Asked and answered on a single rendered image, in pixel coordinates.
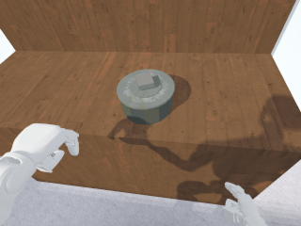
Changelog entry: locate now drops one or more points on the left robot forearm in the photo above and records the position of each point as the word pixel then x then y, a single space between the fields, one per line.
pixel 15 170

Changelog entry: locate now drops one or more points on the robot right hand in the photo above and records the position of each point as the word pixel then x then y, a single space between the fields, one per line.
pixel 244 207

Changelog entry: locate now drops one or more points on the knob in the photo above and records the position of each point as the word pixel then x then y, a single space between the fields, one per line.
pixel 144 81

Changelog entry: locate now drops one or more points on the pot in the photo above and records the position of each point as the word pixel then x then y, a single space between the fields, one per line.
pixel 147 116

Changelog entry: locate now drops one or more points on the robot left hand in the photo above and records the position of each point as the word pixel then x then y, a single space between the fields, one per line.
pixel 39 140

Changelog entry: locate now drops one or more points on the lid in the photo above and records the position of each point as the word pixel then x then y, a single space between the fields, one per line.
pixel 144 99

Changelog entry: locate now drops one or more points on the right robot forearm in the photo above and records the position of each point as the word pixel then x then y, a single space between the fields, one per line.
pixel 254 220

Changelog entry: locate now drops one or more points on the table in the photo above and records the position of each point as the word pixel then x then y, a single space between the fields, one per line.
pixel 233 118

